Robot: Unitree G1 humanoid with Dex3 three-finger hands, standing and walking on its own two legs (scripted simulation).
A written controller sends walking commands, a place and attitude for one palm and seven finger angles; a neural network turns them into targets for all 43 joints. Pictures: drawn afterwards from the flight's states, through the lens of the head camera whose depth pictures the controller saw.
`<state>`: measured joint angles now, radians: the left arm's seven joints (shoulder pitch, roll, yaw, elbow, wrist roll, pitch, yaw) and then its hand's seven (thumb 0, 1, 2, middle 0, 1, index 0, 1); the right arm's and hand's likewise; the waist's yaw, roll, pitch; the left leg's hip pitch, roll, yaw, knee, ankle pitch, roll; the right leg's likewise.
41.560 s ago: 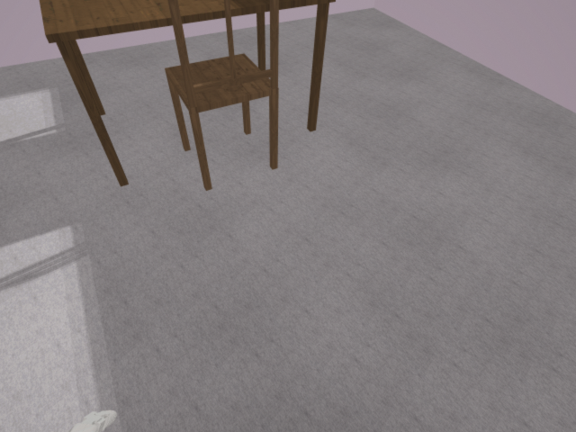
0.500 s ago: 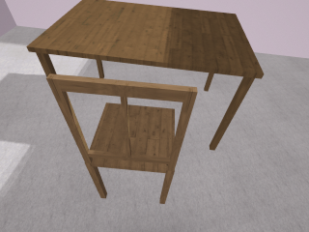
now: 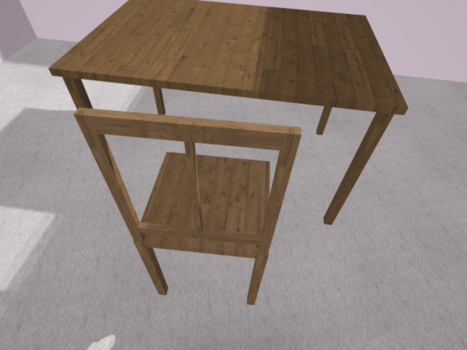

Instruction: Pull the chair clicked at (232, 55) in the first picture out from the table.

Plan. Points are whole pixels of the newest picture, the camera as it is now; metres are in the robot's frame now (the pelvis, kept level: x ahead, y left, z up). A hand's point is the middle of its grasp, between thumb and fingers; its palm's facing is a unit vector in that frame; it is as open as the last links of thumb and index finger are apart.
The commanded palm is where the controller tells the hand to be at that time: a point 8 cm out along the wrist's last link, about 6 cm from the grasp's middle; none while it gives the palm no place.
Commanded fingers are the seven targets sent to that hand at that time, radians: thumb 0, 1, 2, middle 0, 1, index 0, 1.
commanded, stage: raise the hand toward the chair's back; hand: left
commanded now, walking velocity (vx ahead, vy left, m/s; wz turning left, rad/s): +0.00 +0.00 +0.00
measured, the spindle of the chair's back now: (195, 193) +0.45 +0.12 -0.05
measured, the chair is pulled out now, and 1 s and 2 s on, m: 0.24 0.24 0.24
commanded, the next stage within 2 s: aim the fingers beside a spindle in 2.00 s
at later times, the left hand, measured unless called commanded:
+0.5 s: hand out of the picture +0.13 +0.17 -0.04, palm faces +0.10 -0.99 -0.09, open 10.8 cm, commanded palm +0.12 +0.23 -0.06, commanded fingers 0.00 0.18 0.59 -0.13 -0.19 -0.13 -0.19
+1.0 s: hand (137, 325) +0.17 +0.18 -0.07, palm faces -0.08 -1.00 -0.02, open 15.1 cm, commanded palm +0.15 +0.25 -0.04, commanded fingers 0.00 -0.41 0.34 -0.07 -0.09 -0.07 -0.09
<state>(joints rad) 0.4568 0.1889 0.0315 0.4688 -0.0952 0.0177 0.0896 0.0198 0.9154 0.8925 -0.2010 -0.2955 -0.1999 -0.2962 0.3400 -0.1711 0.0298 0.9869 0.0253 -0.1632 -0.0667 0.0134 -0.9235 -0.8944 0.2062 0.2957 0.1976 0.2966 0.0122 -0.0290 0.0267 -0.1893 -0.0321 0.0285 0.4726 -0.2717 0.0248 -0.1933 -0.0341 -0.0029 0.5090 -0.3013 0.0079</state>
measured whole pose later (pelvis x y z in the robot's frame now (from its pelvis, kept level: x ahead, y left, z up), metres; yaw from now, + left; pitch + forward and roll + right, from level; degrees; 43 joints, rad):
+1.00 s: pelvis -0.04 -0.01 -0.10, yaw +1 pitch +16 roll -3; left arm 0.38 0.26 0.18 0.05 -0.28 -0.40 -0.35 0.00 -0.18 0.44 -0.09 -0.13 -0.09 -0.13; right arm 0.22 -0.26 -0.03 0.58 0.04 -0.24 -0.08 0.01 -0.90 -0.90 0.20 0.30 0.20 0.30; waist -0.03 0.01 -0.13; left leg -0.97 0.02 -0.04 1.21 -0.53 0.01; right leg -0.92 0.01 -0.07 1.16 -0.53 -0.01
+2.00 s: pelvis -0.03 -0.01 -0.08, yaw +1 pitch +15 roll -3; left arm 0.32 0.28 0.21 0.05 -0.28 -0.35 -0.31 -0.02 -0.50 0.30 -0.06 -0.08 -0.06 -0.08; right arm 0.24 -0.24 0.01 0.53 0.03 -0.20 -0.06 0.01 -0.90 -0.89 0.21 0.30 0.20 0.30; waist -0.03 0.03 -0.14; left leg -0.88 0.01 -0.04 1.12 -0.51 0.01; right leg -0.82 0.01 -0.07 1.07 -0.51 -0.01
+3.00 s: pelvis -0.03 +0.00 -0.10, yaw +1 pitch +20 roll -3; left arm 0.06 0.20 0.07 0.18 -0.19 -0.39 -0.17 -0.01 -0.50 0.30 -0.06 -0.08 -0.06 -0.08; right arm 0.22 -0.24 0.01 0.53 0.01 -0.13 -0.03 0.01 -0.90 -0.89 0.21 0.30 0.20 0.30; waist -0.05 0.03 -0.15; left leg -1.03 0.00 -0.03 1.23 -0.54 0.02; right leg -0.98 -0.01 -0.05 1.19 -0.55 0.00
